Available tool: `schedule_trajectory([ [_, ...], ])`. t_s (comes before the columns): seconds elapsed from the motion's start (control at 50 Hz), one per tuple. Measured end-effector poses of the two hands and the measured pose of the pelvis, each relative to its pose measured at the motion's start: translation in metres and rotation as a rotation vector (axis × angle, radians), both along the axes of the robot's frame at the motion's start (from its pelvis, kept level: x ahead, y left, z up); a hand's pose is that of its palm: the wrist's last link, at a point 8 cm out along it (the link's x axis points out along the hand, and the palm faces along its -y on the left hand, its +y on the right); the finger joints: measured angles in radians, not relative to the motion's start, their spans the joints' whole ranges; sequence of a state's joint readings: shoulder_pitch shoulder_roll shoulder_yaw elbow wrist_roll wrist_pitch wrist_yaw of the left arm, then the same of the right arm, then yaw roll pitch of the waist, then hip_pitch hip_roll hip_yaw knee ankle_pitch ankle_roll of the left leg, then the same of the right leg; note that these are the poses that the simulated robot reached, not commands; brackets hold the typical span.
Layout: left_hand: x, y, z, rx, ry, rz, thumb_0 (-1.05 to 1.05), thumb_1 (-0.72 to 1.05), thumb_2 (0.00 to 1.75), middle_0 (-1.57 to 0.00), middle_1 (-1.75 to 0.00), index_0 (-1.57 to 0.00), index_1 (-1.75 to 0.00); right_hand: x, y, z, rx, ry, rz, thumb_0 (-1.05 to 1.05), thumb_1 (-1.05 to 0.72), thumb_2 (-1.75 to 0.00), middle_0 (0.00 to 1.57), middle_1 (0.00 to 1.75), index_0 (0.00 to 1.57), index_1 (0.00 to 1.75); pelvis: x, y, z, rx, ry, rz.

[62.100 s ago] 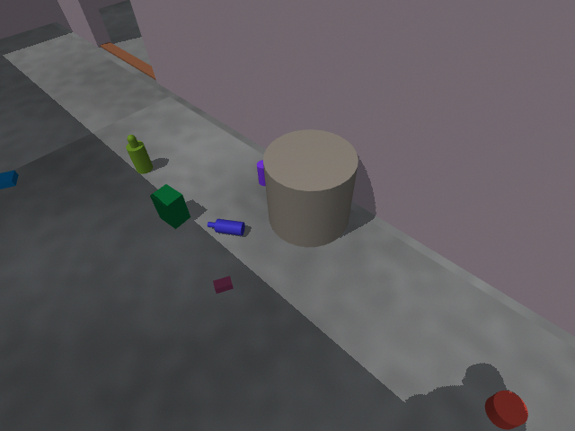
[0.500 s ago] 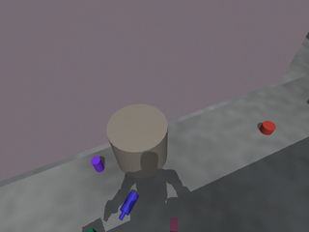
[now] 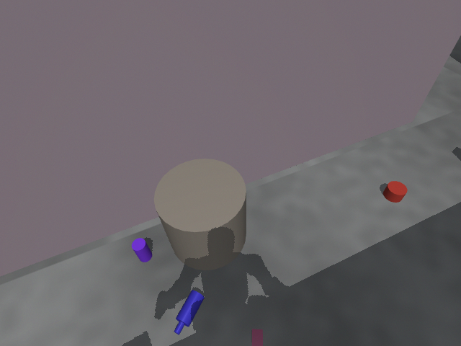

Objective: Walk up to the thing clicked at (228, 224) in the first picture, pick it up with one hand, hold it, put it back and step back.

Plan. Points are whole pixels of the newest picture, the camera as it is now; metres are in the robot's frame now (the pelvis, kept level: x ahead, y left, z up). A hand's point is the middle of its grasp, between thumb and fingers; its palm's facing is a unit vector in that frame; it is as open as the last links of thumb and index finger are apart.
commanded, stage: stand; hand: left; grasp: from above
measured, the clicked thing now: (187, 312) +0.39 +0.23 -0.75
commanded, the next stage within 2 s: step back in 0.88 s
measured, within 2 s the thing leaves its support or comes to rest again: neither
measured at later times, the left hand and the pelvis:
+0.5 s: hand out of the picture +0.07 +0.24 -0.16, palm faces +0.00 -0.94 -0.34, open 7.4 cm; pelvis +0.00 +0.00 +0.00, yaw +0 degrees
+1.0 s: hand out of the picture +0.08 +0.26 -0.16, palm faces -0.01 -0.93 -0.36, open 7.3 cm; pelvis -0.02 +0.00 -0.01, yaw -1 degrees
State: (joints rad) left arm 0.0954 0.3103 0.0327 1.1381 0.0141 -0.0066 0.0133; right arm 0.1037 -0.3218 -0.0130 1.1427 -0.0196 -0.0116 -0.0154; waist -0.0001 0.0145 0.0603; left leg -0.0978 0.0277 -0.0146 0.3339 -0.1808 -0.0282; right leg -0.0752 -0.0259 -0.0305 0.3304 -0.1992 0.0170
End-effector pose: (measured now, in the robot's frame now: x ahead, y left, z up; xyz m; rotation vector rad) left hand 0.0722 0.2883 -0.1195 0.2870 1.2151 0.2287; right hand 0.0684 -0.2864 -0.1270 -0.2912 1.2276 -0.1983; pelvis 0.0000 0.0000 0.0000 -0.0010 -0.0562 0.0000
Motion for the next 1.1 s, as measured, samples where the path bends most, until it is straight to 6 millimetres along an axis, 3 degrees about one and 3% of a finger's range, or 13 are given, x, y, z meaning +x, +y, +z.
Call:
schedule_trajectory([
  [0.58, -0.012, 0.001, -0.001, 0.000, 0.032, -0.016, 0.00, 0.91, 0.90, -0.21, -0.30, -0.20, -0.30, -0.015, -0.006, 0.001, 0.000, 0.030, -0.014, 0.01, -0.90, -0.90, 0.20, 0.30, 0.20, 0.30, -0.003, -0.002, 0.001, 0.002, 0.007, -0.007],
  [0.9, -0.004, 0.001, 0.000, 0.003, 0.021, -0.022, 0.00, 0.91, 0.90, -0.21, -0.30, -0.20, -0.30, -0.012, -0.010, 0.001, 0.001, 0.025, -0.015, 0.01, -0.90, -0.90, 0.20, 0.30, 0.20, 0.30, -0.001, -0.004, 0.000, 0.002, 0.016, -0.010],
  [1.02, -0.003, 0.017, -0.004, 0.026, 0.017, -0.028, 0.00, 0.91, 0.90, -0.21, -0.30, -0.21, -0.30, -0.011, -0.017, -0.001, -0.027, 0.015, -0.023, 0.01, -0.90, -0.90, 0.20, 0.30, 0.20, 0.30, -0.022, 0.003, -0.008, -0.009, 0.025, -0.014],
  [1.1, 0.003, 0.036, -0.010, 0.041, 0.008, -0.064, 0.00, 0.91, 0.90, -0.21, -0.30, -0.21, -0.30, -0.023, -0.016, 0.002, -0.065, 0.019, -0.033, 0.00, -0.90, -0.90, 0.20, 0.30, 0.20, 0.30, -0.032, 0.018, -0.014, -0.001, 0.035, -0.020],
])
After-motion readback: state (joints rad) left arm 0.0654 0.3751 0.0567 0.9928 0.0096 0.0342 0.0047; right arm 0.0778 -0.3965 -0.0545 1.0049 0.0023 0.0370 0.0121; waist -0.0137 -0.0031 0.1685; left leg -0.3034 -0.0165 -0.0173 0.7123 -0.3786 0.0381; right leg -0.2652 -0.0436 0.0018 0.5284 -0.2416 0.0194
